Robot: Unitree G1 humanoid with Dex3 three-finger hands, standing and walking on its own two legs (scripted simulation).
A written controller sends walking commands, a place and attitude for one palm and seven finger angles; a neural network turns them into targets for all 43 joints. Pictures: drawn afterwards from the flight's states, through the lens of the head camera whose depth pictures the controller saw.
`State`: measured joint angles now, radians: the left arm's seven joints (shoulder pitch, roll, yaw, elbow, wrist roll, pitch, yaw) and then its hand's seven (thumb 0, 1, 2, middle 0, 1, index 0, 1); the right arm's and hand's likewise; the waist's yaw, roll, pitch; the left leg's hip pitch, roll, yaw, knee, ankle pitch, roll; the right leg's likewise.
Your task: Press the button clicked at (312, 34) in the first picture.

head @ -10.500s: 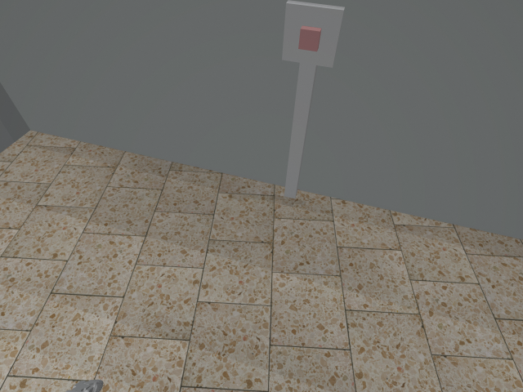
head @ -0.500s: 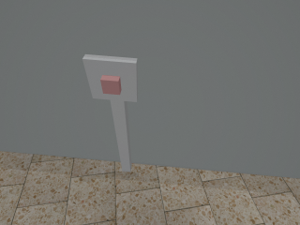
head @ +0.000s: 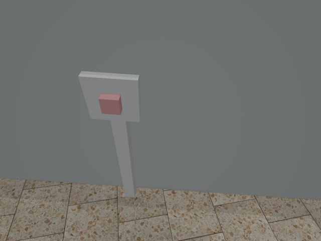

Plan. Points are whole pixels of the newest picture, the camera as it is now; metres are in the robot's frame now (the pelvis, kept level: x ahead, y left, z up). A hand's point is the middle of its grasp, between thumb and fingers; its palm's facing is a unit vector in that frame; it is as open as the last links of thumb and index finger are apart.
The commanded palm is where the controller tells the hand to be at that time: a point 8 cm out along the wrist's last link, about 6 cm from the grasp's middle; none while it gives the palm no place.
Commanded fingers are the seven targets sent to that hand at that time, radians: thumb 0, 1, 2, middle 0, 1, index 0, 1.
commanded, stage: come to a stop and stand still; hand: left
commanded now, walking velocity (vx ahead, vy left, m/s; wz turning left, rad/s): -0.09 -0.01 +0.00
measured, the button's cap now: (111, 103) +0.51 +0.20 +0.06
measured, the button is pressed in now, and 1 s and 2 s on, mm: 0 0 0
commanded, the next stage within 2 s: look again from close up in 1.20 s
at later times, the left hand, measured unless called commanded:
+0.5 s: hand out of the picture +0.00 +0.14 -0.18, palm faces +0.04 -0.99 -0.14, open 7.4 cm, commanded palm none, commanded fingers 0.00 0.90 0.90 -0.20 -0.30 -0.20 -0.30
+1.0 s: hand out of the picture +0.02 +0.24 -0.16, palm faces +0.03 -0.95 -0.30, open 7.4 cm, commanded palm none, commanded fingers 0.00 0.90 0.90 -0.20 -0.30 -0.20 -0.30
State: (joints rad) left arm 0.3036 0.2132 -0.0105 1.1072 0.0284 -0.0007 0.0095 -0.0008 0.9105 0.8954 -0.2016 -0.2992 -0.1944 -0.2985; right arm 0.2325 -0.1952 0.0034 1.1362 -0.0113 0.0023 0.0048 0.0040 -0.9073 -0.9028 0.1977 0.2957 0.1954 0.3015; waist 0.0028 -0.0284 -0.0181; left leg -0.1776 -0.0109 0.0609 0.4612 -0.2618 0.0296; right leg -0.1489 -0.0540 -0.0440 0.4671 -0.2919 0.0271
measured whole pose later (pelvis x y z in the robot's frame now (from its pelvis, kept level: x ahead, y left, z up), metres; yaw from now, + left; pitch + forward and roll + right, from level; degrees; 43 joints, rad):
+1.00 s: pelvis -0.04 +0.01 +0.00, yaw +1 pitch -2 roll -1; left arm 0.22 0.29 0.01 1.02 0.02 0.00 0.01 0.00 0.91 0.90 -0.20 -0.30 -0.20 -0.30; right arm 0.20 -0.28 -0.01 1.01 -0.02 -0.01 0.00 0.01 -0.91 -0.90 0.20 0.30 0.20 0.30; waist 0.00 0.00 0.00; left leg -0.23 -0.02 0.04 0.48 -0.21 0.04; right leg -0.18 -0.06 -0.07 0.46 -0.24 0.03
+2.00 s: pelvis -0.03 -0.01 +0.00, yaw +1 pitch -2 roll +0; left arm 0.35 0.21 0.06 0.76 -0.05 0.04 0.03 0.01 0.91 0.89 -0.21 -0.30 -0.20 -0.30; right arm 0.24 -0.22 0.01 1.01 0.02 -0.06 -0.03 0.01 -0.91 -0.90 0.20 0.30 0.20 0.30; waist 0.01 -0.01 0.04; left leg -0.20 0.00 0.04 0.44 -0.21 0.02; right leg -0.16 -0.04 -0.07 0.43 -0.23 0.01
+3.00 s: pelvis -0.03 -0.02 -0.06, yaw +1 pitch +11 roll -2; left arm 0.51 0.25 0.23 -0.09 -0.30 -0.36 -0.31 0.01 0.90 0.90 -1.28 -1.47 -1.27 -1.47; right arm 0.25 -0.24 -0.02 0.56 0.04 -0.22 -0.07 0.02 -0.90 -0.90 0.20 0.30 0.20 0.30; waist -0.01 0.02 -0.13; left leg -0.75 0.04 -0.01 1.02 -0.46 0.00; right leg -0.68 -0.02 -0.09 0.98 -0.49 -0.01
